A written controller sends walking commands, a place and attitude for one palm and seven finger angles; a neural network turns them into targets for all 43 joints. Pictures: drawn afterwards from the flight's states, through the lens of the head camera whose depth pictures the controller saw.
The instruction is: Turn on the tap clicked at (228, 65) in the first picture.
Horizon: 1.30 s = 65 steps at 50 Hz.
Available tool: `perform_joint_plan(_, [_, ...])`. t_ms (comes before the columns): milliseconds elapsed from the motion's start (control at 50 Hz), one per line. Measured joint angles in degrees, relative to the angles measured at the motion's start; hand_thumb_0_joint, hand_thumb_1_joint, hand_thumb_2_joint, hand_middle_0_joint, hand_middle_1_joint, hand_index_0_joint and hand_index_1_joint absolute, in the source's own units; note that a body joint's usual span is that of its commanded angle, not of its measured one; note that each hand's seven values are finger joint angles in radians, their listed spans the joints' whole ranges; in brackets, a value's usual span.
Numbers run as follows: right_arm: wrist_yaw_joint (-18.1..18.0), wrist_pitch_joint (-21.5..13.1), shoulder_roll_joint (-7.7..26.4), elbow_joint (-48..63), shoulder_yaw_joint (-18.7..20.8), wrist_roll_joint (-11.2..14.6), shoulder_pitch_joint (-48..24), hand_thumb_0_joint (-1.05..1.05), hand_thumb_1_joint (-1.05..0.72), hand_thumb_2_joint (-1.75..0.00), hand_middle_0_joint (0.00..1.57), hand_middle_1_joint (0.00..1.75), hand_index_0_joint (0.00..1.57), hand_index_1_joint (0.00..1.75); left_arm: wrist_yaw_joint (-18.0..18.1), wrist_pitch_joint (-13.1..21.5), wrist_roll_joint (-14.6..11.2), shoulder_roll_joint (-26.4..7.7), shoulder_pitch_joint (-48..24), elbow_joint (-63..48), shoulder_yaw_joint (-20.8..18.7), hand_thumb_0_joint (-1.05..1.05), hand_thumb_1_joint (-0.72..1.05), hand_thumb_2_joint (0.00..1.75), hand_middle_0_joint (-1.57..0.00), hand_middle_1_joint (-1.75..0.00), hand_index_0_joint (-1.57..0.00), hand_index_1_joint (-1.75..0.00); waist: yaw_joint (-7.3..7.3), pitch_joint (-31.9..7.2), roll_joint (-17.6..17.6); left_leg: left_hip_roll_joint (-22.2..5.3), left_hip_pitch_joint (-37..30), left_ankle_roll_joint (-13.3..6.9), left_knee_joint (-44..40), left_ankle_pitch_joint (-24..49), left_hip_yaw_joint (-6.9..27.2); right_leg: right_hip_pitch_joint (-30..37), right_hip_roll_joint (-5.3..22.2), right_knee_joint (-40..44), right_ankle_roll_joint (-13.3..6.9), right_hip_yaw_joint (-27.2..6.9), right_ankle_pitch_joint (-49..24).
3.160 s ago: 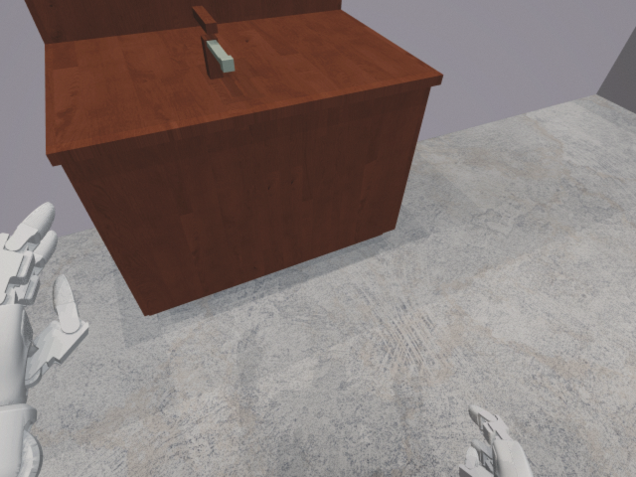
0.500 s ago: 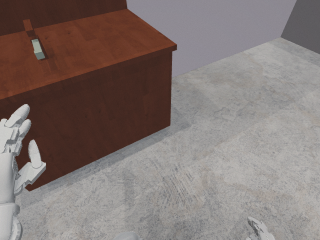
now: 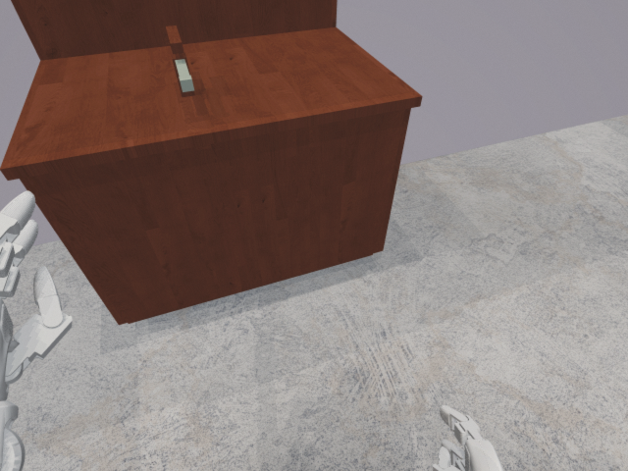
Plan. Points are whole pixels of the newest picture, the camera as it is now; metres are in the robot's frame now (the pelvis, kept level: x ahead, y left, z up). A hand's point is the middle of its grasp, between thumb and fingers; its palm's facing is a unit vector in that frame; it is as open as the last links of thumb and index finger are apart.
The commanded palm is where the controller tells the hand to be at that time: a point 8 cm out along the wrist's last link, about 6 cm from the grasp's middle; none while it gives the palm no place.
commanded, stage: take the last steps up to it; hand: left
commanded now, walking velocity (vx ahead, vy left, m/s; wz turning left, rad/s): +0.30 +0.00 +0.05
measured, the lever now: (186, 83) +0.89 +0.39 +0.09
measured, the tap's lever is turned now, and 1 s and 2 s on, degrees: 0 0 0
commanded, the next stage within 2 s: none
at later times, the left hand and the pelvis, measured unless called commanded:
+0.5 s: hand (72, 307) +0.21 +0.25 +0.18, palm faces +0.48 -0.78 -0.40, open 7.4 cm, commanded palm +0.16 +0.29 +0.18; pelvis +0.01 +0.00 -0.01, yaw +2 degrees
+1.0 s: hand (160, 252) +0.30 +0.21 +0.16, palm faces +0.43 -0.79 -0.44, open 7.4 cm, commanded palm +0.24 +0.25 +0.18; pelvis +0.10 -0.04 +0.00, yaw +3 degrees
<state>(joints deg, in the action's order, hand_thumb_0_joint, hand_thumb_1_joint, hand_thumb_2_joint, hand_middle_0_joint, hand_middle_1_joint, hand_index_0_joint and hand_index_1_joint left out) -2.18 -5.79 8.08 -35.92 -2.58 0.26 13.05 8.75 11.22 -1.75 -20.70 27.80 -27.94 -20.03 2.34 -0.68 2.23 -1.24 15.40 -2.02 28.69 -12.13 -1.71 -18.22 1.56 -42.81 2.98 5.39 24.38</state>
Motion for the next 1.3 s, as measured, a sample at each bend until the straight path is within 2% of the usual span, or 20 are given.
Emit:
perform_joint_plan(60, [-0.7, 0.7, 0.3, -0.4, 0.1, 0.0, 0.3, 0.01, -0.9, -0.9, 0.2, 0.3, 0.2, 0.3, 0.3, -1.5, 0.8, 0.3, -2.6, 4.3, 0.5, 0.01, 0.89, 0.9, -0.21, -0.3, -0.2, -0.3, 0.16, -1.4, -0.2, 0.3, 3.1, 0.3, 3.6, -4.0, -0.8, 6.7, -0.6, 10.3, -1.9, 1.2, 1.0])
perform_joint_plan(120, [-1.2, 1.6, 2.1, -2.3, 0.8, -0.1, -0.7, 0.01, -0.9, -0.9, 0.2, 0.3, 0.2, 0.3, 0.1, -2.8, 1.1, 2.6, -5.8, 6.2, 2.9, 0.01, 0.89, 0.9, -0.2, -0.3, -0.2, -0.3, 0.75, -0.6, 0.3, 0.4, 9.5, 1.6, 19.4, -12.7, 0.5, 5.9, -0.6, 10.8, -5.9, 2.1, -5.9])
perform_joint_plan(160, [-1.1, 1.9, 3.2, -3.7, 1.1, -0.4, -0.9, 0.01, -0.9, -0.9, 0.2, 0.3, 0.2, 0.3, -0.2, -2.4, 0.9, 3.8, -5.3, 5.8, 3.9, 0.01, 0.89, 0.9, -0.21, -0.3, -0.2, -0.3, 0.8, -0.2, -0.6, 0.7, 12.7, 2.8, 29.4, -10.0, 0.6, 6.7, -0.1, 12.4, -6.3, 1.8, -6.9])
perform_joint_plan(220, [-1.6, 2.3, 4.5, -3.4, 1.9, -0.2, -0.4, 0.01, -0.9, -0.9, 0.2, 0.3, 0.2, 0.3, -0.7, -1.2, 1.0, 3.6, -2.4, 4.1, 4.1, 0.01, 0.89, 0.9, -0.21, -0.3, -0.2, -0.3, -0.61, -0.4, -1.8, -0.4, 14.8, 3.7, 34.6, -6.0, -0.1, 8.0, 0.3, 16.4, -6.1, 1.4, -8.7])
perform_joint_plan(320, [-2.5, 2.2, 6.5, -1.5, 4.1, 0.0, 1.0, 0.01, -0.91, -0.9, 0.2, 0.3, 0.2, 0.3, -0.7, 0.7, 1.0, -0.1, -1.1, 2.1, 2.3, 0.01, 0.88, 0.9, -0.21, -0.3, -0.21, -0.31, -2.81, 0.3, -2.7, -2.6, 11.9, 3.4, 22.8, -4.9, -2.6, 8.7, 1.1, 19.6, -5.9, 2.3, -10.2])
perform_joint_plan(440, [-2.8, 2.1, 7.4, 0.3, 5.4, 0.0, 2.8, 0.01, -0.91, -0.9, 0.2, 0.29, 0.2, 0.3, 0.8, 0.9, 0.2, -1.2, 0.9, -1.5, -0.6, 0.01, 0.88, 0.9, -0.21, -0.3, -0.21, -0.31, -2.45, 0.5, -2.9, -2.4, 2.5, 2.2, 4.2, -4.5, -6.6, 8.1, 1.2, 16.1, -4.6, 1.9, -7.1])
perform_joint_plan(480, [-3.0, 1.9, 7.3, 1.1, 5.3, 0.0, 2.9, 0.01, -0.91, -0.9, 0.2, 0.29, 0.2, 0.3, 1.3, 0.9, 0.0, -1.0, 1.0, -2.7, -1.1, 0.01, 0.88, 0.9, -0.21, -0.3, -0.21, -0.31, -2.18, 0.5, -2.7, -2.2, -0.9, 1.1, -0.3, -0.7, -6.9, 6.5, 1.0, 10.5, -3.9, 1.5, -3.9])
perform_joint_plan(540, [-2.9, 1.8, 4.3, 0.2, 4.6, 0.0, 1.1, 0.01, -0.91, -0.9, 0.2, 0.29, 0.2, 0.3, 1.5, 1.2, 0.5, -0.6, -1.3, -0.3, -1.2, 0.01, 0.89, 0.9, -0.21, -0.3, -0.21, -0.31, -2.02, 1.0, -4.8, -1.4, -1.4, 1.2, 3.4, -4.1, -8.1, 0.5, 1.3, -6.7, -3.2, -1.7, 3.5])
perform_joint_plan(600, [-2.0, 0.9, 1.6, -0.3, 2.8, -0.2, 0.4, 0.01, -0.91, -0.9, 0.2, 0.29, 0.2, 0.3, 0.7, 0.1, 1.1, -0.2, -2.9, 1.5, -0.1, 0.01, 0.89, 0.9, -0.21, -0.3, -0.2, -0.3, -2.75, 0.5, -4.2, -2.1, -2.8, 1.6, 2.3, -5.1, -7.3, -5.3, 1.1, -16.3, -2.4, -1.1, 2.8])
perform_joint_plan(660, [-1.1, -0.1, -0.4, -0.2, 1.1, -0.1, 0.3, 0.01, -0.91, -0.9, 0.2, 0.3, 0.2, 0.3, 0.2, 0.1, 1.4, 0.1, -2.5, -0.2, 0.7, 0.01, 0.89, 0.9, -0.21, -0.3, -0.2, -0.3, -2.6, 0.9, -3.1, -3.0, -4.5, 2.2, 0.3, -4.5, -7.1, -8.1, 2.3, -13.0, -1.9, 0.2, -1.0])
perform_joint_plan(740, [-0.6, -0.8, -1.5, 0.3, 0.0, -0.4, 0.5, 0.01, -0.9, -0.9, 0.2, 0.3, 0.2, 0.3, -0.4, 1.5, 1.3, -1.0, -0.4, -2.0, -0.1, 0.01, 0.89, 0.9, -0.21, -0.3, -0.2, -0.3, -2.15, 1.7, -1.1, -4.4, -6.0, 3.5, 0.0, -5.6, -6.8, -6.2, 2.8, -0.4, -1.3, 2.3, -4.2])
perform_joint_plan(780, [-0.7, -0.4, -1.4, 0.5, -0.1, -0.3, 0.8, 0.01, -0.9, -0.9, 0.2, 0.3, 0.2, 0.3, -0.4, 1.8, 1.2, -2.1, -0.1, -1.5, -1.0, 0.01, 0.89, 0.9, -0.21, -0.3, -0.2, -0.31, -1.9, 1.9, 0.0, -5.3, -5.6, 4.3, 2.8, -7.7, -6.2, -3.0, 2.3, 6.5, -1.3, 3.7, -6.2])
perform_joint_plan(820, [-0.7, 0.2, -0.6, 0.3, 0.3, 0.0, 0.4, 0.01, -0.9, -0.9, 0.21, 0.3, 0.2, 0.3, -0.4, 1.6, 1.4, -2.7, -1.2, -0.5, -1.6, 0.01, 0.89, 0.9, -0.21, -0.3, -0.21, -0.31, -1.59, 2.4, 1.0, -6.3, -2.7, 3.3, 10.8, -11.7, -5.1, -1.8, 1.6, 8.6, -3.6, 4.6, -11.8])
perform_joint_plan(880, [-0.6, 1.8, 2.2, -2.6, 1.6, 0.1, -1.9, 0.01, -0.9, -0.9, 0.21, 0.3, 0.2, 0.3, -0.8, 1.0, 1.4, -0.1, -4.3, 2.0, -0.1, 0.01, 0.89, 0.9, -0.21, -0.3, -0.21, -0.31, -0.93, 4.0, 1.6, -3.9, 5.6, 2.4, 30.8, -16.0, -1.4, -2.0, 1.9, 5.1, -6.0, 5.2, -9.2])
perform_joint_plan(940, [-0.6, 3.0, 4.4, -3.5, 2.6, 0.1, -3.2, 0.01, -0.9, -0.9, 0.2, 0.3, 0.2, 0.3, -1.0, 0.8, 1.3, 2.2, -3.2, 2.7, 0.3, 0.01, 0.89, 0.9, -0.21, -0.3, -0.21, -0.31, -0.97, 4.5, 0.3, -2.8, 11.6, 3.0, 39.0, -12.6, -1.6, -0.3, 2.1, 8.0, -5.8, 4.6, -9.2])
perform_joint_plan(1040, [-1.4, 3.0, 6.1, -1.5, 3.8, -0.2, -2.6, 0.01, -0.91, -0.9, 0.2, 0.3, 0.2, 0.3, -0.7, 0.8, 1.2, 1.1, 0.1, -1.2, 0.3, 0.01, 0.88, 0.9, -0.21, -0.3, -0.21, -0.31, -2.12, 4.6, -3.4, -3.7, 12.8, 3.0, 26.1, -8.1, -3.8, 2.6, 2.6, 13.6, -5.7, 4.6, -10.7])
perform_joint_plan(1160, [-2.3, 2.0, 7.2, 1.2, 5.2, -0.4, -0.5, 0.01, -0.91, -0.9, 0.2, 0.29, 0.2, 0.3, 1.1, 1.8, 0.9, -1.1, 1.2, -7.0, -0.8, 0.01, 0.88, 0.9, -0.21, -0.3, -0.21, -0.31, -2.24, 3.7, -4.8, -3.0, 4.3, 2.4, 5.6, -4.1, -6.4, 4.9, 2.6, 13.0, -4.0, 4.8, -7.7])
perform_joint_plan(1220, [-2.8, 2.1, 6.1, 2.0, 5.6, -0.1, -0.6, 0.01, -0.91, -0.9, 0.2, 0.29, 0.2, 0.3, 1.7, 2.2, 0.6, -1.8, 0.3, -6.6, -2.1, 0.01, 0.88, 0.9, -0.21, -0.3, -0.21, -0.31, -2.15, 3.2, -5.6, -1.9, 1.0, 0.9, 3.7, -2.3, -7.7, 3.5, 3.4, 4.5, -3.0, 2.6, -1.6])
perform_joint_plan(1260, [-2.7, 2.0, 4.3, 1.8, 5.1, -0.1, -1.0, 0.01, -0.91, -0.9, 0.2, 0.29, 0.2, 0.3, 1.6, 2.4, 0.8, -1.9, -1.4, -3.6, -2.4, 0.01, 0.88, 0.9, -0.21, -0.3, -0.21, -0.31, -2.4, 2.5, -5.3, -2.1, 0.4, 0.6, 4.9, -4.7, -7.9, -0.2, 2.2, -6.8, -2.9, 0.1, 4.0])
perform_joint_plan(1300, [-2.2, 1.5, 2.5, 1.3, 4.0, -0.1, -1.2, 0.01, -0.91, -0.9, 0.2, 0.29, 0.2, 0.3, 1.2, 1.8, 0.9, -1.8, -2.9, -1.2, -2.3, 0.01, 0.89, 0.9, -0.21, -0.3, -0.21, -0.31, -2.93, 1.8, -4.4, -2.6, -0.6, 0.7, 3.8, -5.3, -7.1, -4.0, 1.4, -15.2, -2.5, -0.3, 4.8])
